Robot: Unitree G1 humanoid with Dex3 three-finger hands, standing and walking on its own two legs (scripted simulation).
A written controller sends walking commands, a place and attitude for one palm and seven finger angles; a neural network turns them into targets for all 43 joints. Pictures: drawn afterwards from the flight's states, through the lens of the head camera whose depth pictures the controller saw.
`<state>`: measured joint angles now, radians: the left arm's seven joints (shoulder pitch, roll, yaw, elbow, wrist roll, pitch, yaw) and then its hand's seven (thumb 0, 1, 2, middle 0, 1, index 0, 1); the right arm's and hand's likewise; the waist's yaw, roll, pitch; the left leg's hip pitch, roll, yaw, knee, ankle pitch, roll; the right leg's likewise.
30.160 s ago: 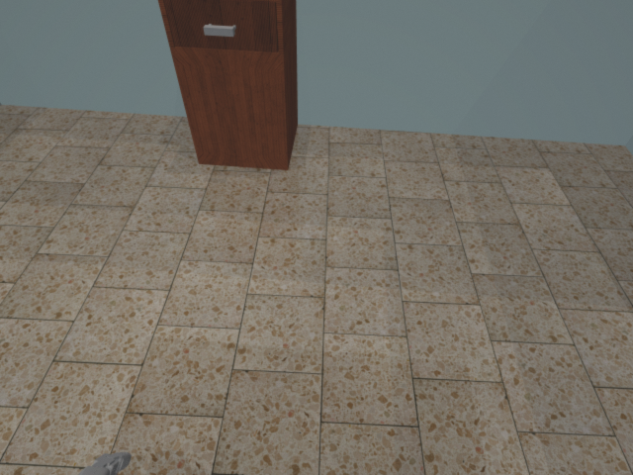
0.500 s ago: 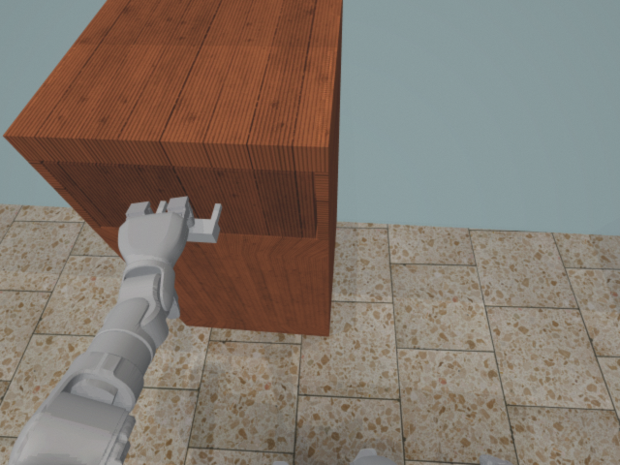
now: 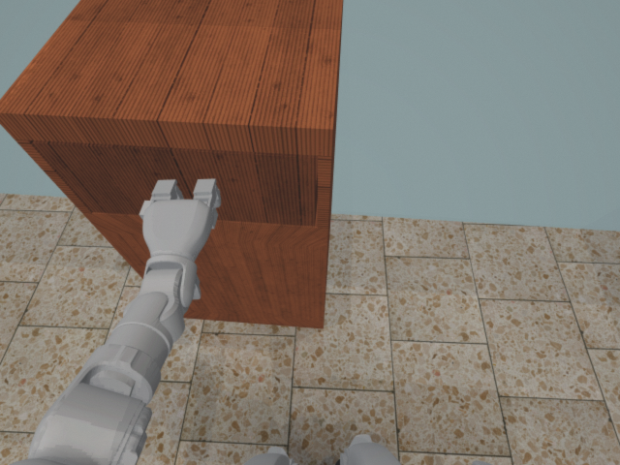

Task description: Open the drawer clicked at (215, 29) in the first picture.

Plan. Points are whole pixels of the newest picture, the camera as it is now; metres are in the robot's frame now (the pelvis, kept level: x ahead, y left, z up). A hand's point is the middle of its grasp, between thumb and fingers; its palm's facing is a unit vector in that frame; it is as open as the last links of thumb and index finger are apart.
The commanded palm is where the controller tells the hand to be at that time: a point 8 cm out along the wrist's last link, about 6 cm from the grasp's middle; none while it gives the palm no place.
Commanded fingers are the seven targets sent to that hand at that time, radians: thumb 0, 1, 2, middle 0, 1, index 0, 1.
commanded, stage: lower the fingers behind the handle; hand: left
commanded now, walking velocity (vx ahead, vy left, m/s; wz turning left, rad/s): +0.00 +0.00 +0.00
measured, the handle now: (183, 203) +0.50 +0.22 -0.03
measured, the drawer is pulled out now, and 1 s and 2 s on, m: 0.00 0.00 0.00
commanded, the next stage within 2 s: lift the fingers back up to retry in 0.80 s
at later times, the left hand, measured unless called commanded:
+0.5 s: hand (190, 247) +0.41 +0.19 -0.02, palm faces +0.07 -0.01 -1.00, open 14.1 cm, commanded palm +0.38 +0.19 +0.00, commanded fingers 0.00 -0.50 0.30 -0.30 -1.20 -0.30 -1.20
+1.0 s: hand (189, 245) +0.41 +0.19 -0.01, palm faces +0.01 -0.02 -1.00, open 14.1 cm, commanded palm +0.39 +0.18 +0.02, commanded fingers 0.00 -0.50 0.30 -0.30 -1.20 -0.30 -1.20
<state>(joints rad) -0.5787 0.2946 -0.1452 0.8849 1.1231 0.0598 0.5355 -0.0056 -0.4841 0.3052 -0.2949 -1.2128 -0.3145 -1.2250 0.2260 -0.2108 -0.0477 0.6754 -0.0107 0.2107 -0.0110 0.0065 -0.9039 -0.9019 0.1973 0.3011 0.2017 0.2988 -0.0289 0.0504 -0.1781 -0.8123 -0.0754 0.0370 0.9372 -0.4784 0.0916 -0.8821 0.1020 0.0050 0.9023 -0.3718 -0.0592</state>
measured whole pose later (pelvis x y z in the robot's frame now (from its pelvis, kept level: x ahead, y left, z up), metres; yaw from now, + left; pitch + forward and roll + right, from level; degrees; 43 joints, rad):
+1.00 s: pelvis -0.03 -0.01 -0.02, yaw +1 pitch +22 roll -1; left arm -0.68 0.36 -0.15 0.92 1.10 -0.03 0.44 0.00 -0.48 0.31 -0.22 -1.22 -0.25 -1.24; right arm 0.30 -0.24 -0.04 0.67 0.00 0.15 -0.03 0.01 -0.90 -0.90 0.20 0.30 0.20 0.30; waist -0.04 0.03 -0.20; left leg -0.95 -0.08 0.02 1.05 -0.48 0.08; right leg -1.01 0.09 -0.03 1.00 -0.37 -0.07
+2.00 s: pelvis +0.02 -0.01 +0.03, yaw +1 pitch +15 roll +0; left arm -0.43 0.36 -0.13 0.69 1.08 -0.01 0.39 0.00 -0.48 0.31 -0.32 -1.20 -0.32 -1.20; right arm 0.19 -0.23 -0.05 0.63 0.01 0.20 -0.02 0.01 -0.90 -0.90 0.20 0.30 0.20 0.30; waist 0.02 0.05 -0.15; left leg -0.60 -0.08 0.02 0.77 -0.43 0.08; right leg -0.67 0.10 0.01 0.75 -0.34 -0.07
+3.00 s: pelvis +0.00 -0.02 +0.03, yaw +2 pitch +16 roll +0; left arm -0.59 0.43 -0.19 0.85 0.96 0.03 0.17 -0.01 -0.48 0.31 -0.32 -1.20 -0.32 -1.20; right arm 0.27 -0.24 -0.02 0.66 0.02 0.16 -0.07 0.01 -0.90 -0.90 0.20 0.30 0.20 0.30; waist -0.03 0.05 -0.12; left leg -0.62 -0.08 0.00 0.73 -0.38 0.06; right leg -0.69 0.10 -0.01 0.72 -0.30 -0.09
